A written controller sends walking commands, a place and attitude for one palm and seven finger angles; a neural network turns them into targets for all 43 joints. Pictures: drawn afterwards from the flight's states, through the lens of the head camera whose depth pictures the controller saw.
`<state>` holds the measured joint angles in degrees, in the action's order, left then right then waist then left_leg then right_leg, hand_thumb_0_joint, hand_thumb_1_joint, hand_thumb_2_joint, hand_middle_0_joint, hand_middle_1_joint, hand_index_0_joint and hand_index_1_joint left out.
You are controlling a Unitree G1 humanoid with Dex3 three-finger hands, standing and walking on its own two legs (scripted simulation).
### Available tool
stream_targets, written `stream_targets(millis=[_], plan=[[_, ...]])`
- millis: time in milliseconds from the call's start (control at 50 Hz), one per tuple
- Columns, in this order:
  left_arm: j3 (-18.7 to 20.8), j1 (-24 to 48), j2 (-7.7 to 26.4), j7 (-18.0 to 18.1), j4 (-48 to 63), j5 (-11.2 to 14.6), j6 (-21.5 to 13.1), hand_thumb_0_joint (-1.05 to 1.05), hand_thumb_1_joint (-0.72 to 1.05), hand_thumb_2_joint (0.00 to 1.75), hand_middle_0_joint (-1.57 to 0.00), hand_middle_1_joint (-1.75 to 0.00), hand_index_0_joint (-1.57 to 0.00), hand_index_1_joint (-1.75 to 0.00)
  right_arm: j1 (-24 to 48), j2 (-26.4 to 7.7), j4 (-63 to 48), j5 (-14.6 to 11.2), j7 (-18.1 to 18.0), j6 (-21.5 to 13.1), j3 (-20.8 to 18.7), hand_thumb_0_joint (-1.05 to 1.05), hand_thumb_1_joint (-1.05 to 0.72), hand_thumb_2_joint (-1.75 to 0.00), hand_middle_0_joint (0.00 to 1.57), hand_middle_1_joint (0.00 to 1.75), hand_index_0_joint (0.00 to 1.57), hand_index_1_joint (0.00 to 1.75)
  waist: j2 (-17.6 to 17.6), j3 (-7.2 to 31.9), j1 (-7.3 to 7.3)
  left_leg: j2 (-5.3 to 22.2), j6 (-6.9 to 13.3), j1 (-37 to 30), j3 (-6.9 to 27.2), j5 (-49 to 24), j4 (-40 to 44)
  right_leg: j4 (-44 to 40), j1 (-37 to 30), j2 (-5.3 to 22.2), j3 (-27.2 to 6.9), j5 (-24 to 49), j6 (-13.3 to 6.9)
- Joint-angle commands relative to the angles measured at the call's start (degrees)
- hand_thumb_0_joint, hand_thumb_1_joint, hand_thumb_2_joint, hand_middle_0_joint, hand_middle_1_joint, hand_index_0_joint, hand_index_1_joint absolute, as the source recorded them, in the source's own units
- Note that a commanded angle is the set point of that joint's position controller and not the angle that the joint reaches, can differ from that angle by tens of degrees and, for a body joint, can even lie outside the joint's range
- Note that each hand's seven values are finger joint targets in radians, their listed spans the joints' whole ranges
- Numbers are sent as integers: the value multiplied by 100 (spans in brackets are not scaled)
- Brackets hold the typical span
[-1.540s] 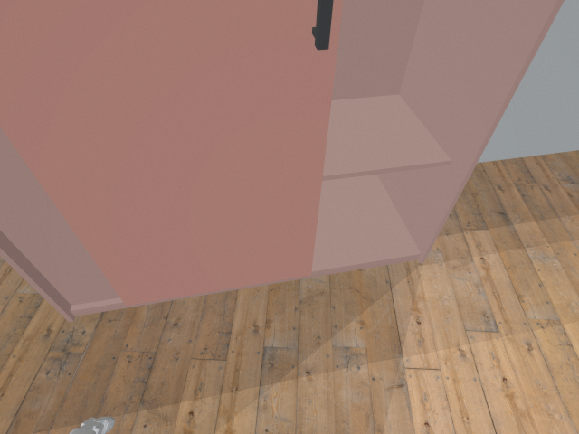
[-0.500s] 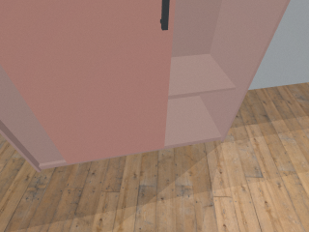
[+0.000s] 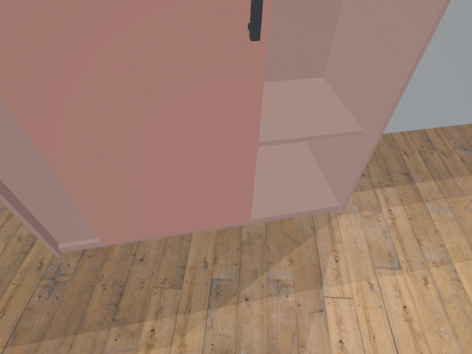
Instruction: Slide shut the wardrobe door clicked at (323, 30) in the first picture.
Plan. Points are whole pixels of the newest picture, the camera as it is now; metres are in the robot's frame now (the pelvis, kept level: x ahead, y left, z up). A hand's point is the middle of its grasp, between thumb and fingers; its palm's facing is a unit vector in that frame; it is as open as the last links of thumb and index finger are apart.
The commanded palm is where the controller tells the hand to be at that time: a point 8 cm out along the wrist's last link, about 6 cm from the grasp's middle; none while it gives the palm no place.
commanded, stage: walk to a spot facing it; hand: left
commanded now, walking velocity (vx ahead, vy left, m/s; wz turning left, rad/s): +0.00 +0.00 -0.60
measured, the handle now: (254, 2) +0.79 +0.01 +0.26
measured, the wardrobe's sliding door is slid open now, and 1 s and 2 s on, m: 0.48 0.48 0.48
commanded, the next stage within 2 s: none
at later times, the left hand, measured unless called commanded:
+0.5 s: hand out of the picture +0.06 +0.17 -0.18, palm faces -0.14 -0.96 -0.25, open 7.4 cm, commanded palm none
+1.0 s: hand out of the picture +0.14 +0.22 -0.17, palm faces -0.39 -0.89 -0.24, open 7.4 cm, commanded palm none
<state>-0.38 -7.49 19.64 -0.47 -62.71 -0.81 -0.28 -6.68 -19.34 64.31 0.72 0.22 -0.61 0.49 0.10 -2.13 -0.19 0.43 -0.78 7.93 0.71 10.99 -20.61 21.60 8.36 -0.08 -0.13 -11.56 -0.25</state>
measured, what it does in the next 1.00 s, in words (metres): steps on the spot, turning right: left foot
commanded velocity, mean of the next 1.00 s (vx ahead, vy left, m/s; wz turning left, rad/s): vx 0.00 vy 0.00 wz -0.60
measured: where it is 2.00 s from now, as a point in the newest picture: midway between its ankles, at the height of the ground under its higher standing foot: outside the picture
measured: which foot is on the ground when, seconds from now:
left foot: down 0.00-0.38, up 0.40-0.78, down 0.80-1.00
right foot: down 0.00-0.80, up 0.82-1.00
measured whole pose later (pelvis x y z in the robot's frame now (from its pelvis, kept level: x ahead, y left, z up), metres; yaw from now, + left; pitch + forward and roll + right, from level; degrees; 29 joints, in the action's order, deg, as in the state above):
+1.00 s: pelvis -0.03 +0.05 -0.01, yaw -29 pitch -1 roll -1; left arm 6.0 -12.6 17.3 -2.3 -51.5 -1.6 4.8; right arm -11.4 -10.8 51.5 1.5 -1.5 0.6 -1.5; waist 2.6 -2.4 -1.8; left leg 3.7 0.3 10.7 -5.9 16.4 -28.0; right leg 60.9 29.2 0.1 -0.9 -22.0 4.4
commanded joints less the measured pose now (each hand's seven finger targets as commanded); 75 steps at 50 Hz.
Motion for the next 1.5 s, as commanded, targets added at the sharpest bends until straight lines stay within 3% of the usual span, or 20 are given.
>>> stream_targets(millis=[0, 200, 300, 340, 360, 380, 440, 640, 720, 740, 780, 800, 880, 1000, 1120, 1140, 1160, 1180, 1280, 1480], plan=[[259, 241, 1195, 102, 405, 20, -147, 0, 90, 90, -20, -30, -20, -30, 268, -1197, -395, -25, -114, -155, -223, 0, -90, -90, 20, 30, 20, 30, -2, 410, 3, 640, 203, -121, 490, -717, 312, -384, -39, 672, -656, 720, -150], [339, -347, 490, 64, 966, -25, 217, 0, 90, 90, -20, -30, -20, -30, -252, -650, -959, 7, -224, 63, -387, 0, -90, -90, 20, 30, 20, 30, -283, 394, 32, 1078, 296, -30, 151, -675, -370, 1067, 947, 253, -732, 1201, -61], [439, -688, 172, -10, 1228, -34, 277, 0, 90, 90, -20, -30, -20, -30, 18, -674, -1317, 23, -208, 51, -534, 0, -90, -90, 20, 30, 20, 30, -1039, 281, -158, 1905, 852, 624, 364, -1113, -311, 2446, 958, 31, -78, -1204, 97], [511, -1151, 224, -31, 1192, -56, 227, 0, 90, 90, -20, -30, -20, -30, 243, -614, -1460, 30, -199, 84, -555, 0, -90, -90, 20, 30, 20, 30, -490, 226, -425, 1538, 520, 1187, -154, -870, -1408, 1451, 314, 198, -241, -297, 10], [609, -1331, 632, 21, 1210, -131, 142, 0, 90, 90, -20, -30, -20, -30, 163, -271, -1572, -6, -183, 130, -528, 0, -90, -90, 20, 30, 20, 30, 1076, 295, -438, 637, -37, 1848, -831, 403, -3014, 301, 70, 1136, -1883, 949, -340], [650, -1494, 926, 99, 1221, -78, 108, 0, 90, 90, -20, -30, -20, -30, 322, -24, -1751, -24, -178, 149, -465, 0, -90, -90, 20, 30, 20, 30, 1850, 230, -502, 33, -208, 2419, -452, 2276, -4003, -433, 268, 1965, -3409, 1957, -874], [615, -816, 576, 166, 1427, -33, 108, 0, 90, 90, -20, -30, -20, -30, 115, -93, -1549, -12, -156, 156, -519, 0, -90, -90, 20, 30, 20, 30, 529, 281, -132, 362, -201, 2383, 214, 1378, -4535, -256, 344, 1454, -2699, 1284, -1132], [719, -1076, 475, 117, 1406, -77, 166, 0, 90, 90, -20, -30, -20, -30, 138, 213, -1670, -53, -202, 112, -485, 0, -90, -90, 20, 30, 20, 30, 888, 634, -295, 11, -235, 1608, -59, 1367, -2549, -127, 171, 949, -2625, 1381, -1004], [739, -668, 490, 115, 1522, -62, 233, 0, 90, 90, -20, -30, -20, -30, -512, 166, -1597, -100, -269, 27, -477, 0, -90, -90, 20, 30, 20, 30, 1017, 785, 8, -136, -101, 432, -61, 827, -884, 146, 747, 690, -2722, 1417, -665], [712, -554, 378, 104, 1566, -37, 249, 0, 90, 90, -20, -30, -20, -30, -776, 78, -1534, -99, -296, -12, -491, 0, -90, -90, 20, 30, 20, 30, 811, 828, 153, 48, -33, -362, 0, 490, -273, 431, 1355, 418, -2448, 935, -407], [636, -442, -98, -6, 1831, -17, 264, 0, 90, 90, -20, -30, -20, -30, -832, -770, -1673, 10, -303, -34, -626, 0, -90, -90, 20, 30, 20, 30, -1623, 397, 196, 2381, 773, -642, 2260, 607, 886, 2643, 3029, -654, -714, -1913, 197], [718, -423, 138, -18, 1800, -94, 285, 0, 90, 90, -20, -30, -20, -30, -519, -712, -1770, 31, -295, -16, -584, 0, -90, -90, 20, 30, 20, 30, -1236, 194, 115, 2707, 1081, 199, 2299, 557, 913, 3755, 2869, -262, -633, -1856, 329], [716, -707, 6, -174, 1519, -80, 371, 0, 90, 90, -20, -30, -20, -30, 96, -221, -1898, 65, -289, -60, -448, 0, -90, -90, 20, 30, 20, 30, -918, -78, -255, 1530, 846, 671, 415, -419, 493, 4731, 2530, 12, -278, -986, 461], [576, 62, -197, -209, 1744, -43, 356, 0, 90, 90, -20, -30, -20, -30, -865, -436, -1576, 84, -238, -31, -581, 0, -90, -90, 20, 30, 20, 30, -1002, 20, 246, 1798, 949, -160, -67, -1673, 106, 2888, 2045, 211, 294, -1240, 439], [588, -325, -91, -176, 1632, -28, 225, 0, 90, 90, -20, -30, -20, -30, -804, -607, -1520, 76, -164, 21, -672, 0, -90, -90, 20, 30, 20, 30, -1057, 409, 16, 1853, 488, 61, -641, -1964, -987, 1033, 631, 44, 551, -563, 171], [625, -618, 165, -140, 1531, -47, 158, 0, 90, 90, -20, -30, -20, -30, -894, -514, -1528, 40, -124, 43, -649, 0, -90, -90, 20, 30, 20, 30, -477, 620, -126, 1647, 157, 607, -926, -1454, -1829, 273, -278, 208, 336, 196, 52], [756, -945, 850, -45, 1441, -94, 73, 0, 90, 90, -20, -30, -20, -30, -982, -48, -1695, 10, -86, 64, -534, 0, -90, -90, 20, 30, 20, 30, 1446, 823, -263, 994, -258, 2163, -1356, 985, -3186, -151, -1418, 1691, -1539, 1714, -453], [796, -1260, 1085, 36, 1405, 1, 106, 0, 90, 90, -20, -30, -20, -30, -480, -3, -1966, 30, -131, 125, -480, 0, -90, -90, 20, 30, 20, 30, 1617, 821, -496, 609, -330, 2663, -641, 2531, -4113, -80, -998, 2389, -2330, 3211, -990], [666, -207, 484, 108, 1665, -32, 150, 0, 90, 90, -20, -30, -20, -30, -533, 20, -1616, 54, -141, 205, -500, 0, -90, -90, 20, 30, 20, 30, 802, 412, -4, 681, -398, 2327, -245, 1200, -4261, -97, 154, 1330, -1361, 1685, -903], [714, -322, 644, 5, 1581, -82, 117, 0, 90, 90, -20, -30, -20, -30, -640, 54, -1773, 36, -54, 24, -493, 0, -90, -90, 20, 30, 20, 30, 1055, 208, -41, 223, -245, 1151, -449, 1461, -2099, -655, 1008, 1119, -2366, -1884, -1008]])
